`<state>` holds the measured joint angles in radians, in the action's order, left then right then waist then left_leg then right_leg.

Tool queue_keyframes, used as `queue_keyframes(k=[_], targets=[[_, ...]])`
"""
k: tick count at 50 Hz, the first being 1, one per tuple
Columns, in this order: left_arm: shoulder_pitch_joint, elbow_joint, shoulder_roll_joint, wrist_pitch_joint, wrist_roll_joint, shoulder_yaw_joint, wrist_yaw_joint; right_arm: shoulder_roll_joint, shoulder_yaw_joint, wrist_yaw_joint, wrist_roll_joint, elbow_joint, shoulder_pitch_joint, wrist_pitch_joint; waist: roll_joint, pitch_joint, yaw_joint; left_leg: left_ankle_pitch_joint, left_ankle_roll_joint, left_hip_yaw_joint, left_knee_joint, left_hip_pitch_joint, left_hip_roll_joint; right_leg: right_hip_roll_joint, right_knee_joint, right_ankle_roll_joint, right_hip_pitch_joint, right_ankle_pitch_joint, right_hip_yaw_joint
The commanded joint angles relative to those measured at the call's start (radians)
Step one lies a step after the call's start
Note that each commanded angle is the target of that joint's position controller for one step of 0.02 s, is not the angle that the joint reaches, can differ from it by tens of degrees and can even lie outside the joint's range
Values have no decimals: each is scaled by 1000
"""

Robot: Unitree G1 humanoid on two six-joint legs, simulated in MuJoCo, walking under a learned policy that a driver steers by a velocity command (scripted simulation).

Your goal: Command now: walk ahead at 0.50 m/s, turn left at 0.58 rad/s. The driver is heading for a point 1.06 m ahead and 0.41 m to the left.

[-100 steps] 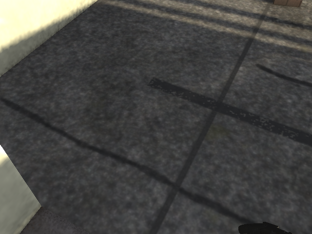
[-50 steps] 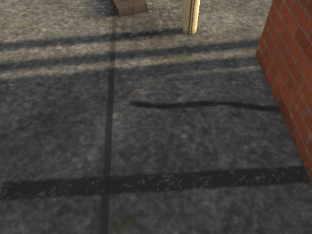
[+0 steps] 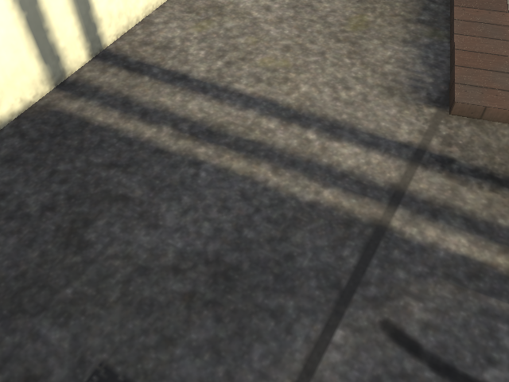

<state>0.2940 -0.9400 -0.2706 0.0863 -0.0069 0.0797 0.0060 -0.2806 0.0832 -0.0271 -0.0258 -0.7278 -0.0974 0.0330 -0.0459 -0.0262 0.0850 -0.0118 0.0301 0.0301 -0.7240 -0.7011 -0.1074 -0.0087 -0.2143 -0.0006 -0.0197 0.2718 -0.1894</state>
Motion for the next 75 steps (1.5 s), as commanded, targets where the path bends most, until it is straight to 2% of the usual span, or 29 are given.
queue_keyframes(k=[1, 4, 6, 7, 8, 9, 10, 11, 13, 21, 25, 29, 30, 31, 32, 34, 39, 51, 52, 53, 54, 55, 56, 62, 66, 68, 70, 71, 75], targets=[[-20, 50, -180, -2, -14, 34, 5, -30, -4, -22, 0, 116, 122, 9, 104, -39, -8, 45, 21, -51, 74, 4, 22, 286, 24, -135, -35, -454, 59], [-32, 52, -225, -23, -25, 46, 13, -79, 18, -30, 4, 128, 59, 0, 153, 22, -73, 208, 75, -129, 102, 166, 105, 298, -163, -106, -84, -878, 7], [-47, 62, -217, -33, -21, 39, 22, -178, 74, -15, 0, 49, -243, -7, 110, 175, -231, 132, 149, -114, 200, 612, 163, 241, -566, -52, 88, -889, -35], [-2, 100, -115, -19, 22, 9, 17, -282, 99, 9, -1, 30, -331, -10, -95, 261, -209, 96, 248, 269, 202, 948, -73, 148, -920, 1, 461, -240, -36], [11, 148, -73, 25, 13, -17, 0, -312, 89, 2, 5, 67, -308, 6, -208, 417, -156, 217, 422, 795, 373, 1139, -254, -25, -1168, 25, 746, 336, 175], [-104, 168, -153, 54, -25, 3, -15, -225, 64, -3, 14, 64, -316, 14, -84, 368, -210, 216, 361, 694, 407, 1115, -218, 33, -1203, 7, 854, 270, 280], [-144, 182, -151, 67, -35, 0, -18, -182, 52, -2, 10, 62, -272, 23, -55, 247, -191, 157, 320, 535, 404, 984, -176, 72, -1142, -11, 870, 186, 265], [-141, 168, -140, 67, -15, 0, -9, -159, 44, -1, 6, 74, -195, 26, 33, 172, -140, 79, 285, 429, 414, 819, -129, 114, -1050, -9, 804, 119, 263], [-116, 164, -155, 42, 6, 14, -5, -119, 26, 5, 19, 101, -111, 29, 11, 109, -74, -46, 266, 338, 458, 604, -82, 146, -943, 8, 673, 69, 265], [-313, 244, -72, 19, 14, -14, -12, -166, 41, 40, 5, 79, -187, 28, -31, 40, -126, 42, 208, 214, 483, 422, 15, 52, -432, 63, 560, -322, 231], [-364, 279, -113, 31, -3, -4, -26, -159, 40, 42, -2, 54, -245, 22, -52, 32, -144, 146, 185, 310, 411, 483, -21, 24, -313, 45, 506, -316, 263], [-212, 256, -163, 50, 25, 24, -23, -121, 31, 55, 4, 80, -206, 0, -83, 105, -54, -57, 89, 330, 133, 523, 64, 26, -200, -25, 276, -336, 246], [-92, 252, -225, 51, 46, 39, -16, -70, 12, 57, 20, 114, -198, 2, 24, 243, -10, 111, 37, 254, -127, 399, 130, 201, -260, -90, 25, -585, 382], [-27, 236, -274, 31, 57, 48, -16, -25, -2, 57, 3, 122, -391, 7, 346, 395, -81, 722, -31, 148, -437, 98, 252, 468, -252, -290, -286, -734, 753], [-34, 246, -208, 17, 23, 37, -20, -134, 16, 56, -2, 97, -427, 4, 300, 405, -76, 697, -58, 172, -592, 7, 171, 492, -220, -308, -266, -565, 865], [-127, 275, -113, -9, 25, 5, -8, -190, 37, 62, 4, 116, -246, -27, 143, 211, -50, 562, -89, 108, -619, -25, 106, 379, -192, -232, -44, -521, 564], [-205, 248, -142, -25, 33, 14, 5, -91, 23, 66, 2, 152, -211, -72, 194, 106, -103, 436, -97, 22, -414, 105, 54, 290, -74, -232, 217, -570, 304], [-198, 186, -202, -76, -26, 25, 0, -84, 15, 20, 19, 187, -97, -73, 178, 112, -95, 200, -14, -70, 234, 411, 100, 302, -163, -171, 173, -325, 176], [-160, 165, -169, -75, -26, 14, -3, -107, 22, 23, 23, 175, -115, -70, 152, 115, -97, 99, 12, -51, 339, 518, 104, 268, -221, -121, 218, -286, 153], [-120, 159, -109, -68, 5, -8, -11, -170, 36, 35, 28, 179, -136, -69, 14, 166, -81, -193, 51, 106, 358, 672, -28, 197, -359, -35, 312, -129, 80], [-91, 183, -61, -59, 42, -31, -23, -229, 35, 48, 48, 213, -88, -72, -214, 177, -36, -411, 200, 337, 329, 755, -232, 82, -534, 55, 513, 261, 38], [-172, 191, -120, -66, 26, -14, -13, -160, 20, 43, 63, 194, -120, -60, -161, 201, -119, -349, 294, 355, 352, 673, -264, 82, -675, 80, 536, 377, 147], [-186, 191, -150, -75, 3, -3, -10, -142, 10, 38, 62, 175, -102, -44, -128, 168, -106, -315, 276, 296, 358, 639, -217, 89, -747, 79, 545, 357, 182], [-103, 122, -89, -104, 2, -14, 5, -64, -16, 38, 49, 124, 35, -23, -92, 155, -48, -276, 180, 97, 344, 512, -96, 88, -605, 89, 372, 151, 190], [-136, 141, -122, -108, -6, -12, -2, -119, 0, 49, 42, 82, 32, -34, -106, 127, -64, -126, 179, 114, 324, 513, -122, 54, -408, 62, 298, 33, 145], [-137, 153, -150, -108, 8, -8, -6, -139, 11, 59, 25, 58, -7, -42, -67, 95, -65, 36, 121, 104, 303, 510, -95, 52, -285, 19, 277, -149, 158], [-155, 164, -235, -110, 2, 14, 1, -104, 11, 70, 46, 66, -41, -40, 158, 73, -127, 247, 17, -35, 182, 448, 48, 160, -252, -87, 294, -345, 315], [-154, 172, -234, -109, 1, 20, 2, -86, 9, 79, 49, 69, 8, -44, 231, 42, -92, 283, -26, -102, 93, 425, 119, 216, -166, -157, 337, -246, 436], [-125, 178, -217, -74, 16, 22, 17, -64, 19, 78, 29, 87, 63, -46, 282, 53, -45, 598, -26, 18, -168, 226, 147, 315, -120, -256, 189, -373, 622]])
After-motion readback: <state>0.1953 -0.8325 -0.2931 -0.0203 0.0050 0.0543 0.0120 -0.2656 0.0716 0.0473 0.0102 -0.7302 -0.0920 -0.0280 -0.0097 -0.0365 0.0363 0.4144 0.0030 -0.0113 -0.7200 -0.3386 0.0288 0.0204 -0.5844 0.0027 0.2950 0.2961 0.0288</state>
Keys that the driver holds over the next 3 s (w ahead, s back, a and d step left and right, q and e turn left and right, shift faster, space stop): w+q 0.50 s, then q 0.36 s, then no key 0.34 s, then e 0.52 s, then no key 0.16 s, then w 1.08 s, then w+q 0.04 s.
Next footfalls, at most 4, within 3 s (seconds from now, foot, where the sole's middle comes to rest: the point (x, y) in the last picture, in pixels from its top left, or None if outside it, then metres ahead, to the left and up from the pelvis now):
0.12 left None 0.23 0.14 -0.78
0.60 right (292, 350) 0.54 -0.01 -0.78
1.06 left None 0.42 0.23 -0.78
1.36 right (285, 352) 0.54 0.01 -0.78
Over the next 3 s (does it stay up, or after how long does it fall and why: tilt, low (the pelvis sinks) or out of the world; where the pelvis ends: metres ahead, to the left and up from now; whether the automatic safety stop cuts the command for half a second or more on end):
stays up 0.83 0.26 -0.01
